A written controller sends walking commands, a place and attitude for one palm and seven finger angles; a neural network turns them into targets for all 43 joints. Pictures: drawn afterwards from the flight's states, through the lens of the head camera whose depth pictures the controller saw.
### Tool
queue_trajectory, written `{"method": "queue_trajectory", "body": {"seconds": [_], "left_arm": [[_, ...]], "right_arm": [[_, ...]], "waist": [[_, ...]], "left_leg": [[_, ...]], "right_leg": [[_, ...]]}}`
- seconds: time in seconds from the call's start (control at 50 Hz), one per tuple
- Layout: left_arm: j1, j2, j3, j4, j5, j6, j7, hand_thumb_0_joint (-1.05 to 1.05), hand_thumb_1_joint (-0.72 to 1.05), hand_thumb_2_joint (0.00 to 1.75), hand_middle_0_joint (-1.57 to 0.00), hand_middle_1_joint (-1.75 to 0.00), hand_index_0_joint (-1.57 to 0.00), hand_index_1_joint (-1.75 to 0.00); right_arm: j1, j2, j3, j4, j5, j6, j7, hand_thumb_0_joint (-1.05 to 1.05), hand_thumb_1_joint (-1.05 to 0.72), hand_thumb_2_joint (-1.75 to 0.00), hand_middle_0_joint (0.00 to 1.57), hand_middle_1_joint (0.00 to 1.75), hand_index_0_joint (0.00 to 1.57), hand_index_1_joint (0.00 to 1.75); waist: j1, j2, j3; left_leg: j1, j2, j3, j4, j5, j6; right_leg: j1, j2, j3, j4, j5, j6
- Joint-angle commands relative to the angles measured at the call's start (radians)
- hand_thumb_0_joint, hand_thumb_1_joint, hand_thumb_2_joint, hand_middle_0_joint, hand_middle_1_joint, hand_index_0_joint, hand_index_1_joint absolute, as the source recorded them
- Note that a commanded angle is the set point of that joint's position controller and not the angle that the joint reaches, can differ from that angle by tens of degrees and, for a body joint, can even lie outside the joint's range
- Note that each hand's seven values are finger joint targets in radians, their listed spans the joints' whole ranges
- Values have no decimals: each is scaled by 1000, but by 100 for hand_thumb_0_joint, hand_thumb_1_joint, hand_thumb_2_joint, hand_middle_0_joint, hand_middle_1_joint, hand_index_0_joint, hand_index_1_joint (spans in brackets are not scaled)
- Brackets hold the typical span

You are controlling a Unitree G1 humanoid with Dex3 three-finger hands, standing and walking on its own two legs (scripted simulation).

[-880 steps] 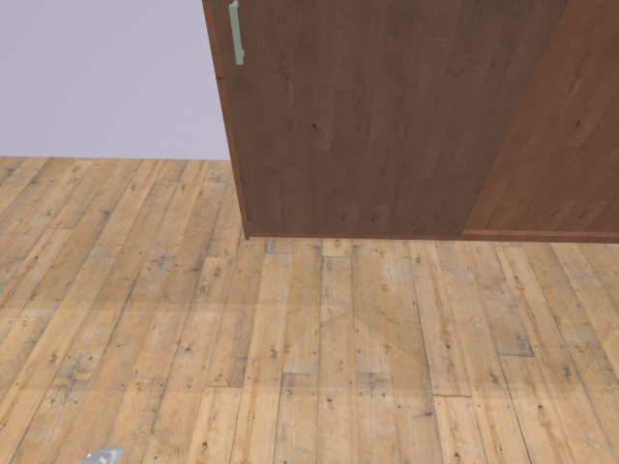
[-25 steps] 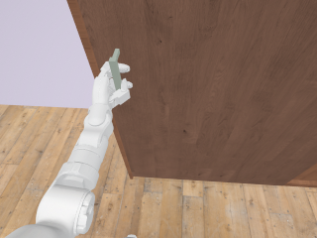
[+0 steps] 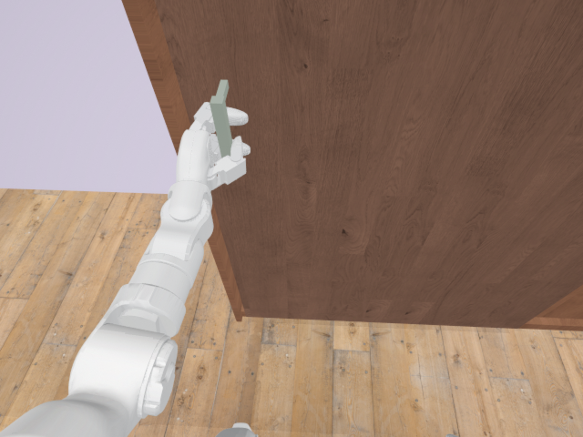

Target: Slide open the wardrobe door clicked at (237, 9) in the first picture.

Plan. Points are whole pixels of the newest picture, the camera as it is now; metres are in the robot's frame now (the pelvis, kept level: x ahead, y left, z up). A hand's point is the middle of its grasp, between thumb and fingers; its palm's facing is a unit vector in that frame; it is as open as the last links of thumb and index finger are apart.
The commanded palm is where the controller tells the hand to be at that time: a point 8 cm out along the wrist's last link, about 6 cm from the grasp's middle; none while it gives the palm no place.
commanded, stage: step sideways, sliding the door along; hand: left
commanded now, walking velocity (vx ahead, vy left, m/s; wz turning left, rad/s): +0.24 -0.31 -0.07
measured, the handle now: (227, 133) +0.51 +0.11 +0.13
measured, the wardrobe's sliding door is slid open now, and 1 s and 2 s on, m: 0.02 0.06 0.39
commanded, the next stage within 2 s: none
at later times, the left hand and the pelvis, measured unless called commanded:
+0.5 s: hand (247, 159) +0.46 +0.07 +0.12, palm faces +0.14 -0.99 -0.07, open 5.7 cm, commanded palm +0.43 +0.06 +0.13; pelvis +0.02 -0.07 +0.01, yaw +2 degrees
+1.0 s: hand (284, 155) +0.47 +0.02 +0.12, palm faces +0.46 -0.88 -0.07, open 6.2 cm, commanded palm +0.43 -0.01 +0.13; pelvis +0.09 -0.23 +0.02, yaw +8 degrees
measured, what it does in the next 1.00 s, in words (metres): steps to the right: right foot, then left foot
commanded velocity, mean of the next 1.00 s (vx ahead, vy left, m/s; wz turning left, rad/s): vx -0.07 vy -0.28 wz -0.12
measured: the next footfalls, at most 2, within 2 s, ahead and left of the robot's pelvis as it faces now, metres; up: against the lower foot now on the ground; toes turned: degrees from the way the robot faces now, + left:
right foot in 0.74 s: +0.17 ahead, -0.31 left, +0.00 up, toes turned +0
left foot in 0.94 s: +0.08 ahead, -0.06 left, +0.00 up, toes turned +16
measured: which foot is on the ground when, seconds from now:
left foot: down 0.00-0.78, up 0.80-0.92, down 0.94-1.00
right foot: down 0.00-0.42, up 0.44-0.72, down 0.74-0.94, up 0.96-1.00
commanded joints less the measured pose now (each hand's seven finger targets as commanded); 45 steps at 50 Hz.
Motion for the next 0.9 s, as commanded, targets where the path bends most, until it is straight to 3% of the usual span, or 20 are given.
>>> {"method": "queue_trajectory", "body": {"seconds": [0.0, 0.1, 0.14, 0.18, 0.22, 0.24, 0.28, 0.34, 0.38, 0.4, 0.42, 0.44, 0.52, 0.58, 0.66, 0.72, 0.74, 0.76, 0.82, 0.88], "left_arm": [[-559, 106, -13, -258, 3, -45, -43, 0, 90, 90, -45, -140, -45, -140], [-524, 135, 3, -208, -23, -10, -47, 0, 90, 90, -45, -140, -45, -140], [-518, 125, -8, -207, -24, -4, -48, 0, 90, 90, -45, -140, -45, -140], [-512, 142, -4, -207, -16, 4, -46, 0, 90, 90, -45, -140, -45, -140], [-538, 157, 21, -174, -4, 17, -38, 0, 90, 90, -45, -140, -45, -140], [-560, 118, -5, -179, 3, 12, -38, 0, 90, 90, -45, -140, -45, -140], [-585, 21, -81, -274, 16, -11, -43, 0, 90, 90, -45, -140, -45, -140], [-513, -20, -95, -364, 14, -49, -54, 0, 90, 90, -45, -140, -45, -140], [-525, -89, -168, -461, -6, -76, -65, 0, 90, 90, -45, -140, -45, -140], [-527, -137, -204, -549, -31, -89, -77, 0, 90, 90, -45, -140, -45, -140], [-542, -143, -211, -594, -30, -90, -83, 0, 90, 90, -45, -140, -45, -140], [-518, -89, -174, -595, -9, -72, -81, 0, 90, 90, -45, -140, -45, -140], [-488, -108, -222, -696, 6, -31, -91, 0, 90, 90, -45, -140, -45, -140], [-478, -104, -234, -765, 17, -17, -93, 0, 90, 90, -45, -140, -45, -140], [-398, -67, -203, -787, 7, -19, -79, 0, 90, 90, -45, -140, -45, -140], [-319, -6, -166, -812, 27, -20, -61, 0, 90, 90, -45, -140, -45, -140], [-273, 36, -149, -792, 41, -19, -53, 0, 90, 90, -45, -140, -45, -140], [-187, 99, -80, -773, 36, -4, -52, 0, 90, 90, -45, -140, -45, -140], [-192, 45, -93, -928, 37, -28, -25, 0, 90, 90, -45, -140, -45, -140], [-163, 46, -93, -1015, 31, -70, -4, 0, 90, 90, -45, -140, -45, -140]], "right_arm": [[-22, -141, -33, -128, 14, 1, -73, 0, -90, -90, 20, 30, 20, 30], [-73, -152, -29, -133, 5, 30, -101, 0, -90, -90, 20, 30, 20, 30], [-88, -148, -22, -137, 9, 36, -104, 0, -90, -90, 20, 30, 20, 30], [-85, -145, -20, -137, 20, 31, -107, 0, -90, -90, 20, 30, 20, 30], [-152, -113, -12, -137, 23, 20, -105, 0, -90, -90, 20, 30, 20, 30], [-170, -120, -21, -127, 18, 9, -104, 0, -90, -90, 20, 30, 20, 30], [-149, -98, -19, -115, 4, -7, -94, 0, -90, -90, 20, 30, 20, 30], [-141, -91, -29, -120, -17, -17, -102, 0, -90, -90, 20, 30, 20, 30], [-118, -115, -45, -116, -10, -14, -109, 0, -90, -90, 20, 30, 20, 30], [-114, -155, -67, -138, -5, -15, -84, 0, -90, -90, 20, 30, 20, 30], [-132, -139, -59, -141, -12, -17, -35, 0, -90, -90, 20, 30, 20, 30], [-144, -150, -82, -132, -10, -10, -29, 0, -90, -90, 20, 30, 20, 30], [-178, -143, -79, -151, 4, -5, -33, 0, -90, -90, 20, 30, 20, 30], [-183, -144, -77, -194, 19, -32, -36, 0, -90, -90, 20, 30, 20, 30], [-192, -123, -65, -227, 32, -54, -35, 0, -90, -90, 20, 30, 20, 30], [-186, -94, -49, -229, 46, -76, -37, 0, -90, -90, 20, 30, 20, 30], [-184, -66, -45, -224, 47, -79, -43, 0, -90, -90, 20, 30, 20, 30], [-198, -68, -60, -237, 35, -67, -54, 0, -90, -90, 20, 30, 20, 30], [-237, -32, -18, -207, 32, -90, -72, 0, -90, -90, 20, 30, 20, 30], [-212, -67, -37, -208, 28, -81, -83, 0, -90, -90, 20, 30, 20, 30]], "waist": [[-45, 47, -370], [-21, 107, -261], [-9, 111, -235], [2, -32, -242], [29, -408, -114], [41, -334, -75], [26, -135, -114], [30, -164, -154], [-36, -76, -279], [-34, 180, -385], [-36, 64, -415], [-32, -1, -345], [-8, 55, -255], [-13, 221, -279], [-4, 285, -279], [5, 129, -283], [4, -51, -291], [42, -455, -325], [26, -214, -305], [-3, -204, -352]], "left_leg": [[482, 122, -127, -141, 272, 111], [460, 294, -377, -242, 91, 202], [384, 273, -308, -197, 79, 180], [221, 167, -129, -43, 99, 115], [-33, 13, 41, 322, -142, 18], [-71, 13, 15, 428, -204, 13], [-73, 25, 24, 357, -211, 11], [161, 25, 123, -29, 12, 8], [656, 157, -2, -355, 461, 96], [1015, 459, -372, -227, 1096, 254], [1014, 524, -401, -188, 1153, 270], [963, 530, -374, -185, 1036, 260], [746, 438, -175, -215, 707, 191], [657, 336, 12, -234, 657, 139], [617, 306, 61, -149, 666, 81], [544, 195, 90, 38, 572, 90], [395, 119, 108, 164, 295, 35], [215, 20, 76, 323, -229, -54], [114, 47, -1, 210, -339, -30], [449, 147, 48, -265, 186, -24]], "right_leg": [[25, 33, 3, -25, 272, 14], [-7, 38, 54, 72, -46, -17], [93, 31, 56, -36, -4, -30], [304, -16, 114, -206, 106, -57], [393, -242, 419, -412, 422, -170], [425, -275, 427, -355, 672, -211], [551, -267, 295, -219, 918, -211], [487, -163, 130, -124, 971, -131], [184, -75, 32, 241, 830, 19], [-234, 44, 78, 572, 119, 68], [-241, 25, 212, 700, -122, -11], [-328, -10, 194, 696, -111, -10], [-233, -72, 137, 426, 4, 12], [-57, -45, 8, 227, 101, 29], [136, 2, -60, -20, 181, 34], [302, -23, -42, -272, 577, 27], [399, -146, 68, -282, 949, -18], [503, -244, 218, -208, 1241, -99], [569, -305, 221, -123, 1383, -157], [435, -215, 103, 23, 1226, -84]]}}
